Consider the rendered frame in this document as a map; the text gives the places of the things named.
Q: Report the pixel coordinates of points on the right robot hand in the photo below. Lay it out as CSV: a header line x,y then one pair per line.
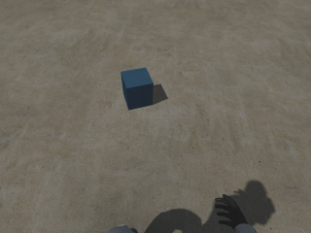
x,y
235,214

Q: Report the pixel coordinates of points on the carton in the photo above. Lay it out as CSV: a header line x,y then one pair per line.
x,y
137,88

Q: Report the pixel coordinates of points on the right robot forearm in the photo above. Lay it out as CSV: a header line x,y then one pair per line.
x,y
244,228

